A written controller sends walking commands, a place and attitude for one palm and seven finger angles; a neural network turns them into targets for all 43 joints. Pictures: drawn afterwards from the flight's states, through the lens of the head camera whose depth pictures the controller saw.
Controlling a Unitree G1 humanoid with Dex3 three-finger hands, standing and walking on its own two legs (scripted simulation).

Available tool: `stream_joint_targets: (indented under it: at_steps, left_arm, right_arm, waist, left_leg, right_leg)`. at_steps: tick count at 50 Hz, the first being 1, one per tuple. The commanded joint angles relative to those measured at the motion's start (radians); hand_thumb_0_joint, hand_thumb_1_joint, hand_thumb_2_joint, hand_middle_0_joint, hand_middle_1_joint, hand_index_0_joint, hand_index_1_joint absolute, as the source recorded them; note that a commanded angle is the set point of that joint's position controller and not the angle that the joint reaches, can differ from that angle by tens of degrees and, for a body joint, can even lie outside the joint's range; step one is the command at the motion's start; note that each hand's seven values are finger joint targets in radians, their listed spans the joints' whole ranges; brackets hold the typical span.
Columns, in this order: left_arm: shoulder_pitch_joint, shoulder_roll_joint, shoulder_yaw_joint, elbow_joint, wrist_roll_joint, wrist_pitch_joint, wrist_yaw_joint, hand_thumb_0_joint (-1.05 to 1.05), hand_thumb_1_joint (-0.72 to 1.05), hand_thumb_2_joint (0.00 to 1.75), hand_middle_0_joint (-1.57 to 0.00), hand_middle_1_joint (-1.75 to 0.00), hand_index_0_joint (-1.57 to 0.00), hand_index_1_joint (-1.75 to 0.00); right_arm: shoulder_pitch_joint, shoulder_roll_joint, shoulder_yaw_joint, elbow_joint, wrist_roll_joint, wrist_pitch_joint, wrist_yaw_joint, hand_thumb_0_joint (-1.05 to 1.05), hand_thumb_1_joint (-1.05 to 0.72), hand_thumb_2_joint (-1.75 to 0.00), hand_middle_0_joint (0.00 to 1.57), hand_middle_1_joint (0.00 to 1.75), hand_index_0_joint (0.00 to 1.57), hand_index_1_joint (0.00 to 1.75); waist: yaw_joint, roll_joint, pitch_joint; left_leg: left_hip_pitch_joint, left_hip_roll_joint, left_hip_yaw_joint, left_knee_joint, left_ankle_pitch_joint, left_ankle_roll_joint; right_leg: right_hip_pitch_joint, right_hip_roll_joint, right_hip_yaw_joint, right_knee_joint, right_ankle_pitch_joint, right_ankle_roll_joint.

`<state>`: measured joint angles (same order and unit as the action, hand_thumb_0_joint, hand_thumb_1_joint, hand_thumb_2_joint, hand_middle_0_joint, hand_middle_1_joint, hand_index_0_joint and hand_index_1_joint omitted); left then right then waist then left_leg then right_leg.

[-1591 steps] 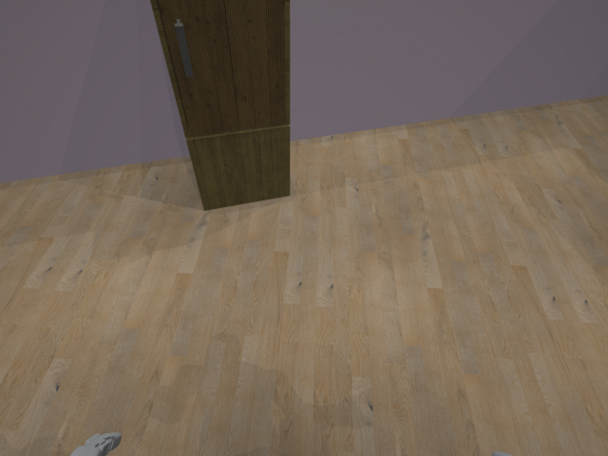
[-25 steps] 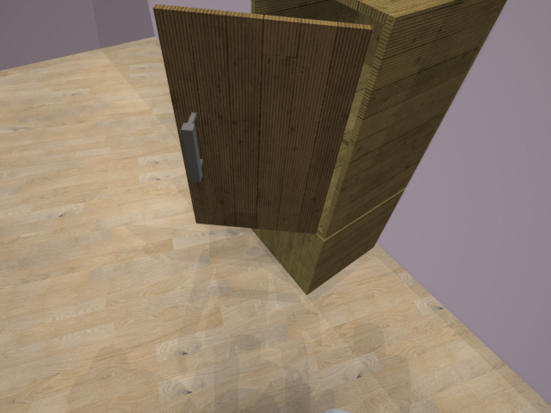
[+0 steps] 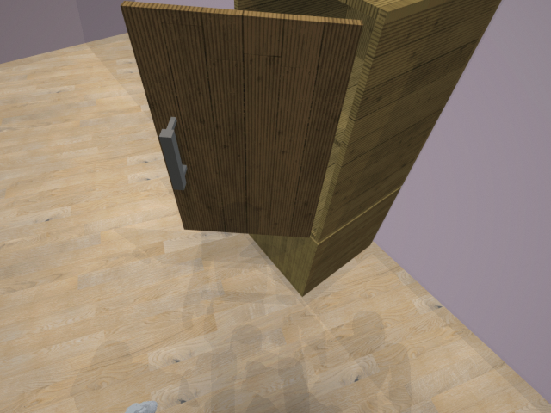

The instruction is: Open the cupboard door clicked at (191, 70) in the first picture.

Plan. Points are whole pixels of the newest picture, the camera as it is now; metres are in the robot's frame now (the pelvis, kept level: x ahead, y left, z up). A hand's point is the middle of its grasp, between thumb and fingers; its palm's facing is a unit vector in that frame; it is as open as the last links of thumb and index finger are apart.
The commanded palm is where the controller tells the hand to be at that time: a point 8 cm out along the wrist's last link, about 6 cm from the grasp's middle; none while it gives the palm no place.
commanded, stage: come to a stop and stand still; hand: left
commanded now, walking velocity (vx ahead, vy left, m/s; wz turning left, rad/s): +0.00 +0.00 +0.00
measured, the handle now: (176, 154) +0.58 +0.23 -0.02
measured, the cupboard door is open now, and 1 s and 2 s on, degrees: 49 49 49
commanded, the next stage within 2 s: look again from close up in 0.60 s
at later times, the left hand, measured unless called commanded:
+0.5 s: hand out of the picture -0.03 +0.18 -0.17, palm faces +0.02 -0.98 -0.18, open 7.4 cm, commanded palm none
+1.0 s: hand out of the picture +0.00 +0.19 -0.16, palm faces -0.02 -0.97 -0.26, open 7.3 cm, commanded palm none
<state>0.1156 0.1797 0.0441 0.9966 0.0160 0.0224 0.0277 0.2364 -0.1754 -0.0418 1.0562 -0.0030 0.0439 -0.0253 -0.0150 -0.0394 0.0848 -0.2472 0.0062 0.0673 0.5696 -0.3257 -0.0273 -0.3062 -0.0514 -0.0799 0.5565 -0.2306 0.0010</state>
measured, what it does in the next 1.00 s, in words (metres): steps on the spot: right foot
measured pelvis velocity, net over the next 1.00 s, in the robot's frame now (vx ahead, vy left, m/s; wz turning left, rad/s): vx -0.02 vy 0.01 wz -0.02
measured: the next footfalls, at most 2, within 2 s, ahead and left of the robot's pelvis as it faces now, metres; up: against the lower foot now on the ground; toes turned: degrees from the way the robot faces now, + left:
right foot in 0.26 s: -0.01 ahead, -0.12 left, +0.00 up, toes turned -1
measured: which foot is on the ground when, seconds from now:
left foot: down 0.00-1.00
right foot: down 0.00-0.02, up 0.04-0.24, down 0.26-1.00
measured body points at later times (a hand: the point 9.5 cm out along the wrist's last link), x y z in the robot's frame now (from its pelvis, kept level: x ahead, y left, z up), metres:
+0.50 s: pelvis -0.03 +0.00 +0.01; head -0.02 +0.01 +0.46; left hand -0.03 +0.23 -0.15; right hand +0.00 -0.23 -0.14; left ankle +0.00 +0.10 -0.73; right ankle -0.05 -0.12 -0.73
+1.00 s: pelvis -0.02 +0.01 +0.00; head +0.00 -0.02 +0.45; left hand +0.00 +0.24 -0.14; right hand -0.03 -0.20 -0.17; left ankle +0.00 +0.10 -0.73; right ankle -0.05 -0.12 -0.73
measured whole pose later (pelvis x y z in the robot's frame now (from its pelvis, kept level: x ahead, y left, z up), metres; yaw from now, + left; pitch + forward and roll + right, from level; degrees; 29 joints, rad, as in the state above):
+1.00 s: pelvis -0.02 +0.01 +0.00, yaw -1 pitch +0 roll +1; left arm 0.28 0.16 -0.01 1.09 0.01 -0.02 0.04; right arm 0.31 -0.16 0.01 1.08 -0.02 -0.01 -0.01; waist -0.01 0.05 0.02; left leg -0.26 -0.01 0.10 0.52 -0.26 0.04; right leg -0.19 -0.02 0.01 0.54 -0.35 0.01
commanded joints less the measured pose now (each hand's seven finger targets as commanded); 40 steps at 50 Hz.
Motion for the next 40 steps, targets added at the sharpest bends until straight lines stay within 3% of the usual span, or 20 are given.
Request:
stream_joint_targets:
  at_steps: [1,2,3,5,6,9,11,13,14,15,16,18,23,28,34,35,36,37,39,40]
  left_arm:
    - [0.030,0.095,0.024,-0.063,-0.013,0.020,0.003,0.00,0.90,0.90,-0.20,-0.30,-0.20,-0.30]
    - [0.041,0.096,0.026,-0.054,-0.005,0.030,0.005,0.00,0.90,0.90,-0.20,-0.30,-0.20,-0.30]
    - [0.056,0.094,0.030,-0.047,0.002,0.040,0.000,0.00,0.90,0.90,-0.20,-0.30,-0.20,-0.30]
    - [0.070,0.088,0.026,-0.032,0.005,0.033,-0.007,0.00,0.90,0.90,-0.20,-0.30,-0.20,-0.30]
    - [0.076,0.076,0.021,-0.027,0.002,0.027,-0.008,0.00,0.90,0.90,-0.20,-0.30,-0.20,-0.30]
    - [0.093,0.068,0.005,-0.015,-0.003,0.006,-0.010,0.00,0.90,0.90,-0.20,-0.30,-0.20,-0.30]
    - [0.145,0.085,0.003,0.008,-0.005,-0.004,-0.007,0.00,0.90,0.90,-0.20,-0.30,-0.20,-0.30]
    - [0.140,0.131,0.000,0.018,-0.003,-0.021,0.000,0.00,0.90,0.90,-0.20,-0.30,-0.20,-0.30]
    - [0.116,0.137,-0.006,0.017,-0.005,-0.025,0.000,0.00,0.90,0.90,-0.20,-0.30,-0.20,-0.30]
    - [0.124,0.141,-0.010,0.019,-0.005,-0.024,-0.003,0.00,0.90,0.90,-0.20,-0.30,-0.20,-0.30]
    - [0.132,0.127,-0.011,0.031,-0.003,-0.030,-0.002,0.00,0.90,0.90,-0.20,-0.30,-0.20,-0.30]
    - [0.146,0.108,-0.019,0.047,-0.006,-0.036,0.003,0.00,0.90,0.90,-0.20,-0.30,-0.20,-0.30]
    - [0.172,0.101,-0.027,0.070,-0.007,-0.033,0.003,0.00,0.90,0.90,-0.20,-0.30,-0.20,-0.30]
    - [0.195,0.093,-0.029,0.087,-0.008,-0.032,0.002,0.00,0.90,0.90,-0.20,-0.30,-0.20,-0.30]
    - [0.213,0.074,-0.029,0.101,-0.009,-0.035,0.005,0.00,0.90,0.90,-0.20,-0.30,-0.20,-0.30]
    - [0.280,0.071,-0.045,0.112,0.016,-0.064,0.046,0.00,0.90,0.90,-0.20,-0.30,-0.20,-0.30]
    - [0.224,0.123,-0.036,0.061,0.003,-0.067,0.039,0.00,0.90,0.90,-0.20,-0.30,-0.20,-0.30]
    - [0.198,0.113,-0.036,0.052,0.002,-0.063,0.029,0.00,0.90,0.90,-0.20,-0.30,-0.20,-0.30]
    - [0.224,0.095,-0.039,0.053,0.002,-0.062,0.023,0.00,0.90,0.90,-0.20,-0.30,-0.20,-0.30]
    - [0.236,0.090,-0.039,0.057,0.001,-0.060,0.021,0.00,0.90,0.90,-0.20,-0.30,-0.20,-0.30]
  right_arm:
    - [0.065,-0.171,-0.031,-0.065,-0.030,-0.020,-0.013,0.00,-0.90,-0.90,0.20,0.30,0.20,0.30]
    - [0.020,-0.170,-0.024,-0.078,-0.031,-0.019,-0.009,0.00,-0.90,-0.90,0.20,0.30,0.20,0.30]
    - [-0.008,-0.154,-0.021,-0.091,-0.030,-0.025,-0.014,0.00,-0.90,-0.90,0.20,0.30,0.20,0.30]
    - [-0.024,-0.146,-0.013,-0.094,-0.032,-0.033,-0.021,0.00,-0.90,-0.90,0.20,0.30,0.20,0.30]
    - [-0.022,-0.145,-0.011,-0.088,-0.031,-0.038,-0.021,0.00,-0.90,-0.90,0.20,0.30,0.20,0.30]
    - [0.010,-0.148,-0.012,-0.065,-0.021,-0.049,-0.018,0.00,-0.90,-0.90,0.20,0.30,0.20,0.30]
    - [0.017,-0.149,-0.012,-0.053,-0.008,-0.051,-0.014,0.00,-0.90,-0.90,0.20,0.30,0.20,0.30]
    - [0.020,-0.106,-0.008,-0.053,0.003,-0.049,-0.007,0.00,-0.90,-0.90,0.20,0.30,0.20,0.30]
    - [0.030,-0.089,-0.003,-0.044,0.001,-0.048,-0.001,0.00,-0.90,-0.90,0.20,0.30,0.20,0.30]
    - [0.038,-0.089,-0.003,-0.038,-0.001,-0.050,0.003,0.00,-0.90,-0.90,0.20,0.30,0.20,0.30]
    - [0.029,-0.099,-0.005,-0.028,-0.005,-0.052,0.001,0.00,-0.90,-0.90,0.20,0.30,0.20,0.30]
    - [0.029,-0.109,-0.007,-0.018,-0.003,-0.053,-0.002,0.00,-0.90,-0.90,0.20,0.30,0.20,0.30]
    - [0.025,-0.094,0.004,0.018,-0.007,-0.046,0.002,0.00,-0.90,-0.90,0.20,0.30,0.20,0.30]
    - [0.054,-0.087,0.011,0.040,-0.011,-0.046,0.000,0.00,-0.90,-0.90,0.20,0.30,0.20,0.30]
    - [0.088,-0.075,0.015,0.056,-0.009,-0.055,-0.007,0.00,-0.90,-0.90,0.20,0.30,0.20,0.30]
    - [-0.005,-0.104,0.023,-0.020,-0.005,-0.075,0.006,0.00,-0.90,-0.90,0.20,0.30,0.20,0.30]
    - [0.065,-0.055,0.028,-0.034,-0.010,-0.066,0.013,0.00,-0.90,-0.90,0.20,0.30,0.20,0.30]
    - [0.087,-0.066,0.023,-0.024,-0.015,-0.067,0.011,0.00,-0.90,-0.90,0.20,0.30,0.20,0.30]
    - [0.110,-0.075,0.028,-0.035,-0.019,-0.073,0.012,0.00,-0.90,-0.90,0.20,0.30,0.20,0.30]
    - [0.112,-0.081,0.028,-0.042,-0.017,-0.075,0.011,0.00,-0.90,-0.90,0.20,0.30,0.20,0.30]
  waist:
    - [0.008,0.290,-0.066]
    - [0.015,0.239,-0.066]
    - [0.027,0.238,-0.026]
    - [0.036,0.168,-0.012]
    - [0.038,0.163,-0.032]
    - [0.025,0.141,-0.095]
    - [0.035,0.109,-0.138]
    - [0.008,-0.013,-0.113]
    - [-0.009,-0.019,-0.074]
    - [-0.012,0.033,-0.077]
    - [-0.009,-0.030,-0.115]
    - [-0.005,-0.079,-0.119]
    - [-0.001,0.019,-0.009]
    - [0.003,0.041,0.003]
    - [0.012,0.037,-0.013]
    - [0.037,0.130,0.032]
    - [-0.018,0.146,-0.038]
    - [-0.016,0.198,-0.017]
    - [-0.003,0.207,-0.067]
    - [0.000,0.177,-0.091]
  left_leg:
    - [-0.059,0.320,-0.325,-0.326,0.328,0.178]
    - [-0.134,0.318,-0.295,-0.353,0.146,0.206]
    - [-0.164,0.289,-0.290,-0.372,0.081,0.198]
    - [-0.088,0.262,-0.246,-0.324,0.196,0.192]
    - [-0.044,0.252,-0.224,-0.309,0.250,0.191]
    - [0.089,0.229,-0.176,-0.255,0.397,0.178]
    - [0.081,0.188,-0.157,-0.204,0.353,0.130]
    - [0.066,0.095,-0.095,-0.168,0.188,0.054]
    - [0.093,0.076,-0.081,-0.187,0.163,0.039]
    - [0.135,0.068,-0.086,-0.201,0.160,0.040]
    - [0.155,0.090,-0.092,-0.183,0.235,0.046]
    - [0.157,0.102,-0.091,-0.189,0.242,0.050]
    - [0.105,0.088,-0.087,-0.237,0.117,0.041]
    - [0.079,0.085,-0.092,-0.258,0.071,0.039]
    - [0.073,0.095,-0.094,-0.265,0.105,0.043]
    - [0.027,0.107,-0.061,-0.057,0.282,0.024]
    - [0.037,0.084,-0.081,-0.098,0.102,0.028]
    - [0.020,0.086,-0.092,-0.135,0.068,0.040]
    - [-0.007,0.107,-0.119,-0.156,0.097,0.063]
    - [0.001,0.113,-0.127,-0.167,0.101,0.070]
  right_leg:
    - [-0.022,0.016,0.053,0.208,-0.253,0.010]
    - [0.019,0.022,0.091,0.328,-0.307,-0.007]
    - [-0.021,0.024,0.111,0.383,-0.290,-0.014]
    - [-0.065,0.022,0.117,0.380,-0.250,-0.013]
    - [-0.055,0.019,0.111,0.331,-0.245,-0.007]
    - [0.014,0.016,0.071,0.087,-0.195,0.002]
    - [0.137,0.017,0.092,-0.130,-0.008,-0.001]
    - [0.112,-0.085,0.234,-0.228,0.109,-0.043]
    - [0.055,-0.113,0.233,-0.236,0.106,-0.060]
    - [0.009,-0.106,0.224,-0.226,0.051,-0.056]
    - [0.036,-0.062,0.206,-0.203,0.112,-0.038]
    - [0.067,-0.063,0.187,-0.221,0.124,-0.028]
    - [0.023,-0.056,0.203,-0.277,-0.038,-0.034]
    - [0.033,-0.047,0.196,-0.284,-0.077,-0.036]
    - [0.078,-0.041,0.174,-0.267,-0.017,-0.037]
    - [0.031,-0.080,0.198,-0.229,0.236,-0.031]
    - [0.032,-0.090,0.213,-0.213,-0.012,-0.060]
    - [0.009,-0.060,0.188,-0.175,-0.097,-0.069]
    - [0.061,-0.019,0.137,-0.129,-0.064,-0.064]
    - [0.077,-0.009,0.129,-0.108,-0.061,-0.060]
